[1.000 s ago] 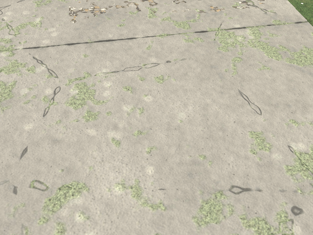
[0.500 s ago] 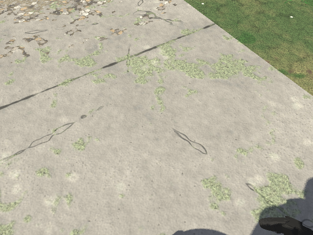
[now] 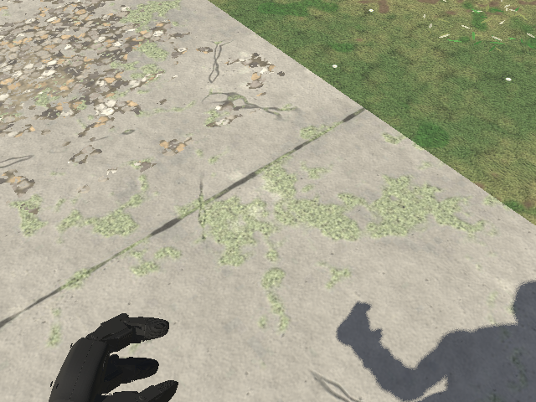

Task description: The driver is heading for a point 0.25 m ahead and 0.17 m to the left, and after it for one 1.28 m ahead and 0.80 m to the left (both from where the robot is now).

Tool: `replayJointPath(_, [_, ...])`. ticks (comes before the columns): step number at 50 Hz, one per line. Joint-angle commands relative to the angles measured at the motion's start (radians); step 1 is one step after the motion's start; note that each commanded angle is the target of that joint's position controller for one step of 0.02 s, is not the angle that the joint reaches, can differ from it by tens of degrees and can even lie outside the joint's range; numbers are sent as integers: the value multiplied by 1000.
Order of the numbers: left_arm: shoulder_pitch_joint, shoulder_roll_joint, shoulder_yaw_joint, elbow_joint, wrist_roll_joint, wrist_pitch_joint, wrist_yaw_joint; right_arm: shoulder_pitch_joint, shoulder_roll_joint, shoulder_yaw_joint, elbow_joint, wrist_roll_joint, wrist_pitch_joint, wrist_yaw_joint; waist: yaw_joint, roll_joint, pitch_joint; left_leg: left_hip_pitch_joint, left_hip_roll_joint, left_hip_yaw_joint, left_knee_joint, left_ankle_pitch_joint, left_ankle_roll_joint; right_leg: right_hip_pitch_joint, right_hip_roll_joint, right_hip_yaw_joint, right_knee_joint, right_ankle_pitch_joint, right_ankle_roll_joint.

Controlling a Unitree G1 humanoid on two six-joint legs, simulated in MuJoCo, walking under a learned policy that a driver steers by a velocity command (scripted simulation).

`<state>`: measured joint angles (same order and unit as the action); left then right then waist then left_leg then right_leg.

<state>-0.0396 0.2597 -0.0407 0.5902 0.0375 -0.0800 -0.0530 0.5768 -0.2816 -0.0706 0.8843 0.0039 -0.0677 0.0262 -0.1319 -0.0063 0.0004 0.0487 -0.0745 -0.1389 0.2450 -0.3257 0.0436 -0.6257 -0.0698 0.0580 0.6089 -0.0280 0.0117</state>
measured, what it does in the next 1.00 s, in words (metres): walks ahead, turning left: right foot, then left foot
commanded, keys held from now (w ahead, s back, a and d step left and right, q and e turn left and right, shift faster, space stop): w+q+shift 0.42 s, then q+shift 0.58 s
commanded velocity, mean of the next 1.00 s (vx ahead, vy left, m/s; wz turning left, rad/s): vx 0.64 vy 0.00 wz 0.92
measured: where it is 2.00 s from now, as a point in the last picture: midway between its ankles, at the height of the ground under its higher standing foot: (183, 321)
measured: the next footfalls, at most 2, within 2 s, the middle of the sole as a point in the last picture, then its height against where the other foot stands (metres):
right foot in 0.06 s outside the picture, level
left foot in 0.50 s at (198, 360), level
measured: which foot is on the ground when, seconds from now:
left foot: down 0.00-0.08, up 0.10-0.48, down 0.50-0.86, up 0.88-1.00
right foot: up 0.00-0.04, down 0.06-0.48, up 0.50-0.86, down 0.88-1.00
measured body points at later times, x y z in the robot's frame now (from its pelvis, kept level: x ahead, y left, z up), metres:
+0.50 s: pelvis +0.45 +0.05 -0.04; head +0.48 +0.06 +0.41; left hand +0.29 +0.27 -0.17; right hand +0.78 -0.07 -0.10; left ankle +0.58 +0.12 -0.74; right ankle +0.23 -0.16 -0.68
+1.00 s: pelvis +0.72 +0.12 -0.02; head +0.74 +0.16 +0.43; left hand +0.64 +0.44 -0.09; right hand +1.05 +0.09 -0.10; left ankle +0.59 +0.13 -0.64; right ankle +0.89 +0.16 -0.74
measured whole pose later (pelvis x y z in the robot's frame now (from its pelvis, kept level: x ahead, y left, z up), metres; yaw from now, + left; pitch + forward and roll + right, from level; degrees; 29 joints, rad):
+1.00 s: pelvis +0.72 +0.12 -0.02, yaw +58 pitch +1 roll -2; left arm 0.04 0.24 0.04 0.59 0.03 -0.02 0.04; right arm 0.17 -0.34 -0.09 0.62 0.04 0.06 -0.02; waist -0.04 0.01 0.08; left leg -0.52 -0.09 -0.11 1.34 -0.51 -0.07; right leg -0.46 0.04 0.05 0.50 -0.06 0.00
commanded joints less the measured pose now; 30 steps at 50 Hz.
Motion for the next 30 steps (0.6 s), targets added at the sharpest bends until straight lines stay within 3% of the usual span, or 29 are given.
replayJointPath(1, [79,151,58,-17,-3,-9,26,-130,-222,-54,-107,2,-21,-6,146,45,-1,-258,185,-156,41,531,121,408,74,-62,-72,-47,-9])
replayJointPath(2, [216,175,75,25,3,-14,40,-129,-234,-57,-104,-2,-17,-5,212,15,-91,-261,139,-118,258,639,99,566,93,-77,-83,-116,-23])
replayJointPath(3, [396,217,97,58,16,-19,61,-157,-213,-52,-114,-2,-20,-3,305,-2,-196,-405,87,-90,536,550,75,801,1,-7,-55,-208,-42])
replayJointPath(4, [562,300,123,69,48,-21,82,-143,-67,-16,-153,6,-28,-10,331,-198,-345,-616,11,-11,898,26,67,1024,-296,360,-142,-654,-81])
replayJointPath(5, [499,347,134,61,39,-8,79,-82,-41,1,-206,33,-21,-10,243,-381,-404,-793,-7,31,1105,-157,72,1020,-428,831,-373,-863,-152])
replayJointPath(6, [391,243,121,51,30,-3,78,-163,-93,-4,-183,7,-1,-17,223,-210,-220,-885,75,49,1165,-48,79,891,-378,720,-374,-877,-162])
replayJointPath(7, [347,164,104,54,19,-6,73,-237,-101,-5,-185,-12,9,-9,222,-101,-104,-886,113,66,1119,18,72,773,-329,519,-353,-671,-153])
replayJointPath(8, [338,132,97,71,21,-10,68,-276,-95,-5,-181,-19,19,4,206,-54,-47,-853,140,66,1080,44,60,685,-283,372,-357,-466,-136])
replayJointPath(10, [365,106,91,119,5,-25,67,-301,-60,1,-200,-36,49,26,164,-106,11,-829,177,68,1041,49,40,593,-235,188,-382,-259,-112])
replayJointPath(12, [393,81,87,158,-16,-41,57,-380,-39,10,-243,-37,71,39,149,-97,37,-878,192,86,1024,75,34,596,-224,61,-405,-64,-98])
replayJointPath(15, [361,92,90,179,-16,-56,56,-487,-38,25,-308,-37,74,58,115,-94,70,-861,188,128,892,231,36,552,-179,-131,-455,110,-78])
replayJointPath(17, [353,101,92,193,-15,-56,60,-540,-51,32,-311,-28,75,70,117,-38,90,-766,146,212,737,321,55,531,-109,-262,-493,190,-52])
replayJointPath(18, [365,142,98,195,-13,-59,59,-574,-35,44,-340,-31,72,78,106,-55,125,-712,156,235,628,337,75,508,-144,-289,-491,293,-50])
replayJointPath(20, [411,176,107,213,-15,-53,65,-596,-60,42,-331,-35,69,75,105,-33,112,-600,72,330,534,337,114,582,-134,-338,-416,711,-32])
replayJointPath(21, [425,208,115,208,-13,-40,72,-552,-83,34,-312,-31,67,69,79,-55,67,-537,29,353,521,297,129,639,-142,-339,-331,899,-28])
replayJointPath(22, [414,240,124,201,-13,-23,81,-443,-108,25,-282,-38,60,63,15,-61,11,-421,-11,352,495,266,144,651,-160,-334,-154,1043,-29])
replayJointPath(23, [379,268,133,185,-14,-6,86,-250,-138,6,-226,-43,52,52,-75,-67,-83,-210,-40,320,470,262,167,599,-179,-313,101,1084,-38])
replayJointPath(24, [362,257,132,171,-19,1,80,-66,-174,-19,-158,-48,44,27,-134,-17,-168,47,-45,244,384,329,194,461,-153,-301,420,835,-22])
replayJointPath(25, [370,166,119,170,-15,-1,61,-124,-234,-49,-152,-15,59,-6,-57,190,-116,204,75,53,349,499,209,167,54,-291,801,-334,18])
replayJointPath(26, [489,152,105,57,-34,-2,67,-172,-397,-82,-213,-48,74,-3,41,283,-336,489,370,-481,314,931,459,-145,143,-133,1189,-559,68])
replayJointPath(27, [394,184,97,40,-21,-15,76,-165,-357,-88,-250,-23,80,-15,-10,43,-426,468,385,-565,211,822,468,-193,85,20,1154,-447,54])
replayJointPath(28, [298,203,97,-30,-60,-66,79,-267,-297,-72,-304,11,33,1,30,5,-317,324,339,-616,114,553,454,-189,107,125,1033,-472,48])
replayJointPath(29, [269,196,103,-19,-57,-73,91,-354,-240,-59,-305,30,7,5,102,-108,-195,151,296,-542,84,482,400,-179,52,119,918,-445,52])
replayJointPath(30, [291,207,111,0,-47,-64,96,-421,-213,-50,-322,32,-2,2,156,-136,-111,-27,271,-475,73,562,378,-111,31,117,843,-426,65])
Keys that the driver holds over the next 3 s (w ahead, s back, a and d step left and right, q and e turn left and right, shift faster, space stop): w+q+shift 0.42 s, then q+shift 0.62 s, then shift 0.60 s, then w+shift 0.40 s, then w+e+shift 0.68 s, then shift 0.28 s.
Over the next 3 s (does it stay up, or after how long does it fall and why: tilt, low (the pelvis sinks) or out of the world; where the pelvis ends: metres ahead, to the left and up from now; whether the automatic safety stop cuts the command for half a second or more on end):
stays up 1.17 0.89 0.00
